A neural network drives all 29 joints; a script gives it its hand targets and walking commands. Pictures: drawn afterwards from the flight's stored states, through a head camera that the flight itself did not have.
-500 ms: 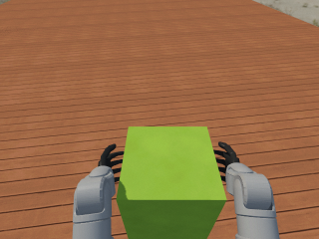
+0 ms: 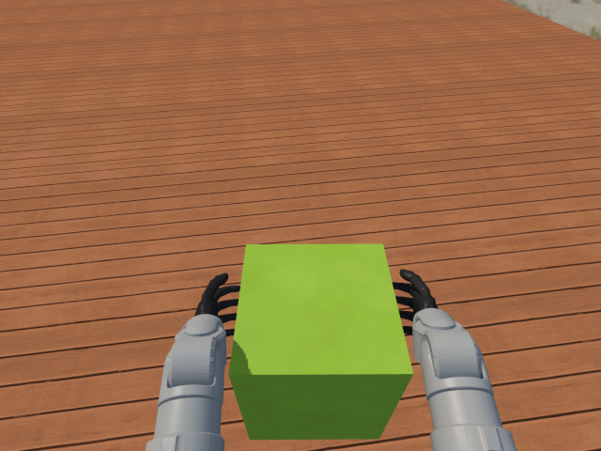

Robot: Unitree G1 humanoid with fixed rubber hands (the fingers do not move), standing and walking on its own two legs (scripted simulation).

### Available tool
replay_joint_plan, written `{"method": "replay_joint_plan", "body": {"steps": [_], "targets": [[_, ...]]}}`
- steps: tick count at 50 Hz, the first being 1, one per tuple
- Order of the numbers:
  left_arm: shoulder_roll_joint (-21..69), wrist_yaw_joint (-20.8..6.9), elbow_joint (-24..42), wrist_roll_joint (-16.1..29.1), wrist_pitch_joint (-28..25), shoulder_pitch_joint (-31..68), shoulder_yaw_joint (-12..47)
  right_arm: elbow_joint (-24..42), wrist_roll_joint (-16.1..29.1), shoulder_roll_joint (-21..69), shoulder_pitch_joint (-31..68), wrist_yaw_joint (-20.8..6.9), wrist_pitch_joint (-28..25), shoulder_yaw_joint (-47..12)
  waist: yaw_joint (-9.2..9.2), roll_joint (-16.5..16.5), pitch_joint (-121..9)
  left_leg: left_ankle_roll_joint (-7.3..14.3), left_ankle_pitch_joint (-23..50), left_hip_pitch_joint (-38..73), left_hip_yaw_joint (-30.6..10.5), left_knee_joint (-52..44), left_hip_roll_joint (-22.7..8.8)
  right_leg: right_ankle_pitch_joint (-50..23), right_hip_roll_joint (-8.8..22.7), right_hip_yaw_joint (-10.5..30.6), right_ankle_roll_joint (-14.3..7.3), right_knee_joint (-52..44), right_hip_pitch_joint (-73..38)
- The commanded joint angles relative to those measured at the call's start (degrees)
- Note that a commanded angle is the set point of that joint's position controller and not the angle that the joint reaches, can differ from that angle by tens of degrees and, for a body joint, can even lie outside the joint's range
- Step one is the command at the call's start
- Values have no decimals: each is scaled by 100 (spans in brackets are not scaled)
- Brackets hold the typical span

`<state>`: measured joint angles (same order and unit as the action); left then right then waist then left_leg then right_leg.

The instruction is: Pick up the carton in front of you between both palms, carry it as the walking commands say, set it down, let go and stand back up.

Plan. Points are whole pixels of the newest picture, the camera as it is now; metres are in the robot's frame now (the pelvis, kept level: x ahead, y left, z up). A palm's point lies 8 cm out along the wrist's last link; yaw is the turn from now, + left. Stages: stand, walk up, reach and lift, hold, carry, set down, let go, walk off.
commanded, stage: carry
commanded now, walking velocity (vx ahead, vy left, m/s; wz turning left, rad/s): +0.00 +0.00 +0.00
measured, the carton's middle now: (314, 344) +0.30 +0.00 -0.05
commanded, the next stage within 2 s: hold in 0.52 s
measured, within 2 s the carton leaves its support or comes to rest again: neither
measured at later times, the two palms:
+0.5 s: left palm (210, 323) +0.29 +0.15 +0.04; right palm (425, 318) +0.28 -0.15 +0.04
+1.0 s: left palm (202, 334) +0.26 +0.15 +0.05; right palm (427, 318) +0.28 -0.15 +0.05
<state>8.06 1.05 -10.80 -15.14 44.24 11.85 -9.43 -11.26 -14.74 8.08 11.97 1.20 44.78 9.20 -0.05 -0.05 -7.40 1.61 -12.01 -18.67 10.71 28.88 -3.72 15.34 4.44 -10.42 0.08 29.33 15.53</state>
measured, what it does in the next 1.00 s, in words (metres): stands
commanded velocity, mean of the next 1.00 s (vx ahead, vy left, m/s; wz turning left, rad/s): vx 0.00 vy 0.00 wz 0.00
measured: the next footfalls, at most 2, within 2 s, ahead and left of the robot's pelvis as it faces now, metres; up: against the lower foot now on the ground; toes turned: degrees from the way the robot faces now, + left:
none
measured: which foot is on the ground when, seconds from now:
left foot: down 0.00-1.00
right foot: down 0.00-1.00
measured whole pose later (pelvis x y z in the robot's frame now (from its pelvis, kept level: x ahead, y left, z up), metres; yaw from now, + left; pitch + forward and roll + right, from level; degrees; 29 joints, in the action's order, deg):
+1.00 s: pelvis -0.02 -0.01 +0.01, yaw +2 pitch -9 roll +0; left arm 8.9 -0.2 -15.0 -17.4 42.0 15.8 -13.3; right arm -17.6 -16.8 9.1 16.6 -0.1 40.7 13.8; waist -0.2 -0.9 2.2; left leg 0.4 -8.7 -5.7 0.5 23.3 0.3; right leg 13.2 -0.7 0.9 -0.5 24.6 2.6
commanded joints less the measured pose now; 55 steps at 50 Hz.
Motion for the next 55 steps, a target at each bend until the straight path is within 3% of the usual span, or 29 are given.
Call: {"method": "replay_joint_plan", "body": {"steps": [1, 6, 11, 26, 27, 28, 29, 32, 36, 43, 55], "targets": [[5071, -1293, 4, 1300, -627, 2719, 2655, 125, 1308, 5040, 2846, -1292, -715, -2655, 4, 24, -1096, -33, 395, 546, -726, -513, -596, -359, 539, 616, -65, -556, -150], [5336, -1336, -100, 1320, -822, 2781, 2763, 12, 1326, 5308, 2912, -1337, -911, -2762, 0, 38, -1257, -35, 552, 629, -727, -465, -596, -454, 541, 620, -70, -500, -218], [5345, -1309, 290, 1536, -550, 2534, 3136, 403, 1544, 5317, 2654, -1308, -639, -3125, -1, 49, -1325, -34, 849, 667, -700, -389, -618, -643, 538, 610, -47, -420, -266], [5191, -1286, 430, 1559, -438, 2505, 3122, 545, 1564, 5186, 2614, -1280, -517, -3129, 2, 33, -1235, -43, 904, 655, -689, -366, -626, -724, 539, 612, -40, -426, -242], [5366, -1340, 507, 1527, -386, 2060, 3014, 532, 1453, 5408, 2136, -1342, -459, -2991, -36, -118, -649, 16, 2041, 1879, -1533, -568, 806, -1819, -926, 1463, -195, -757, -793], [5126, -1339, 633, 1443, -443, 2084, 2967, 679, 1393, 5213, 2175, -1315, -548, -2895, 73, -254, -826, 19, 2228, 2240, -1656, -512, 678, -1851, -860, 1606, -276, -845, -737], [5202, -1328, 619, 1415, -451, 2126, 2961, 676, 1368, 5210, 2285, -1319, -566, -2909, -47, -136, -824, -15, 2326, 2318, -1622, -544, 739, -2017, -859, 1594, -209, -847, -829], [5171, -1249, 485, 1305, -492, 2221, 2874, 559, 1459, 5161, 2543, -1376, -638, -2910, -98, 59, -771, -61, 1948, 2815, -1583, -668, 771, -1558, -900, 1579, -147, -969, -469], [5293, -1303, 377, 1366, -497, 2539, 2958, 215, 1401, 5218, 2619, -1411, -671, -2762, 3, 95, -509, -84, 1323, 2628, -1558, -720, 751, -868, -876, 1617, -216, -1085, -446], [5423, -1510, -17, 1344, -441, 2888, 2768, -228, 1244, 5400, 2920, -1499, -656, -2483, 61, -18, -154, -83, 546, 2467, -1538, -785, 743, -230, -795, 1618, -251, -1206, -297], [5608, -1651, -458, 1278, -456, 3252, 2532, -553, 1287, 5627, 3424, -1637, -658, -2404, -19, -56, -115, -86, 47, 2282, -1515, -822, 747, 179, -719, 1610, -221, -1253, -315]]}}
